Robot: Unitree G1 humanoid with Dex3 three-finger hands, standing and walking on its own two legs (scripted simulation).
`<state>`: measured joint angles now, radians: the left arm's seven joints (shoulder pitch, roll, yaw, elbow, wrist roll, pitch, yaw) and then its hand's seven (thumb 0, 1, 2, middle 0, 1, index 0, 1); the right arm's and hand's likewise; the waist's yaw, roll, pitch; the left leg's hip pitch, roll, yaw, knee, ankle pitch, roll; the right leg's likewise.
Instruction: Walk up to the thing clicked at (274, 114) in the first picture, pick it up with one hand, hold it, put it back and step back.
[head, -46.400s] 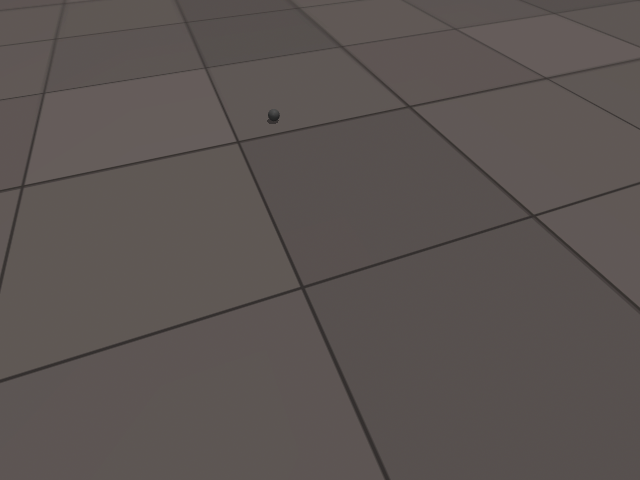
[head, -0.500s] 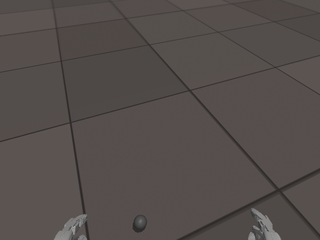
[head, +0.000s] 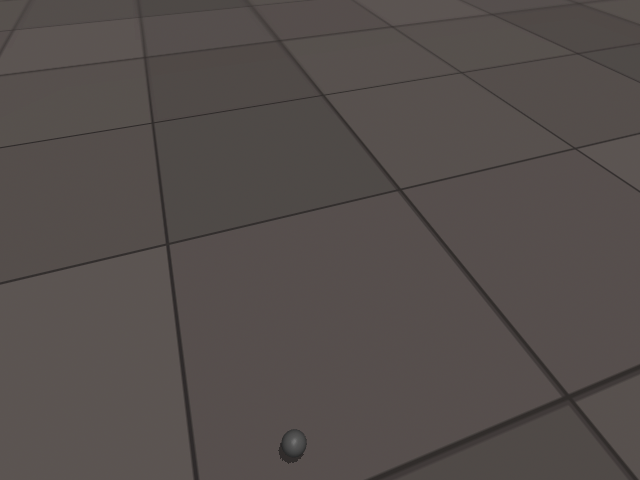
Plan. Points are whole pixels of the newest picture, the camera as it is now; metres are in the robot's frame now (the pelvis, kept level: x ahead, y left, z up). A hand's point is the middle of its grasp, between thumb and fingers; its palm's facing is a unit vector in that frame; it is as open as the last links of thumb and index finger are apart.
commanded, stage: stand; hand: left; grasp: from above
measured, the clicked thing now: (294, 443) +0.41 +0.11 -0.73
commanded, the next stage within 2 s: none
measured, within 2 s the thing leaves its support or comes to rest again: neither
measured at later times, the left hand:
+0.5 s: hand out of the picture +0.04 +0.23 -0.15, palm faces +0.04 -0.94 -0.33, open 7.4 cm
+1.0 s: hand out of the picture +0.06 +0.23 -0.15, palm faces +0.02 -0.95 -0.33, open 7.4 cm
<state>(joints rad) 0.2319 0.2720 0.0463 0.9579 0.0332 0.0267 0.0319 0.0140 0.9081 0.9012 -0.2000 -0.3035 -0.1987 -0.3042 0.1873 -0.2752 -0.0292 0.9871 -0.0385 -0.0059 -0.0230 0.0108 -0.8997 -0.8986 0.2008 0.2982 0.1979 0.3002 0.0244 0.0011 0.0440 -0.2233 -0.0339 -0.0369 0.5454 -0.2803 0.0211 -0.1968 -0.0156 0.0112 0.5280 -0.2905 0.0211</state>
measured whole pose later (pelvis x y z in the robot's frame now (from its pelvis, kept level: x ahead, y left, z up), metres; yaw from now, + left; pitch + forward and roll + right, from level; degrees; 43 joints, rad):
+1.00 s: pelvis +0.00 -0.01 +0.01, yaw +0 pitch -3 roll +0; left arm 0.12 0.30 0.03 1.17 0.02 0.00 0.01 0.01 0.91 0.90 -0.20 -0.30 -0.20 -0.30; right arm 0.13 -0.32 -0.01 1.14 -0.01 0.00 -0.01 0.01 -0.90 -0.90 0.20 0.30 0.20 0.30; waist 0.00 0.01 0.07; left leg -0.10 -0.01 -0.04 0.34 -0.18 0.00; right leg -0.07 0.00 0.01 0.32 -0.19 0.00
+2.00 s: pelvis +0.01 -0.01 +0.01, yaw -1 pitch -3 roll +0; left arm 0.12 0.33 0.02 1.14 0.01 -0.01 0.00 0.01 0.91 0.90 -0.20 -0.30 -0.20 -0.30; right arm 0.12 -0.34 0.00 1.14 -0.01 -0.01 0.00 0.01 -0.90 -0.90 0.20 0.30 0.20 0.30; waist 0.00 0.01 0.05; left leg -0.09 -0.01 -0.04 0.32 -0.17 0.00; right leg -0.07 0.00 0.01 0.31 -0.19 0.00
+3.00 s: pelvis -0.20 +0.00 +0.00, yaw -7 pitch -2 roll +2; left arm 0.19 0.34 0.07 0.83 0.04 0.05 0.00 0.01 0.90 0.90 -0.20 -0.30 -0.20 -0.30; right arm 0.16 -0.41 -0.05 0.89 0.01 0.05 -0.02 0.01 -0.90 -0.90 0.20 0.30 0.20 0.30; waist 0.01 0.01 0.13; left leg -0.46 -0.13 -0.14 1.14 -0.47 -0.01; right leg -0.28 0.01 0.06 0.57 -0.25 -0.03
